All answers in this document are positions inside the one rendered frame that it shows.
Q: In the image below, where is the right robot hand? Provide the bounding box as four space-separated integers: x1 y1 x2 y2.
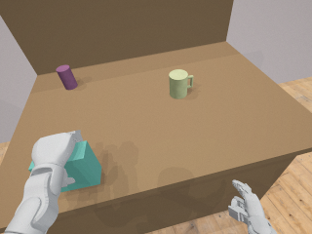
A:
228 179 265 224

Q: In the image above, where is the left robot hand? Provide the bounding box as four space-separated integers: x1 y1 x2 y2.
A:
31 130 83 188

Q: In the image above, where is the right robot forearm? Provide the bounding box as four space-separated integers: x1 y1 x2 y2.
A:
247 215 277 234

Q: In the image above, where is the sponge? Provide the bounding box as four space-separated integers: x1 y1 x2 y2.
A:
28 140 102 193

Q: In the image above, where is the left robot forearm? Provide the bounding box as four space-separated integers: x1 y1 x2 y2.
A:
4 163 64 234

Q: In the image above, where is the table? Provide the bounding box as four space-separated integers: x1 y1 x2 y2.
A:
0 0 312 234

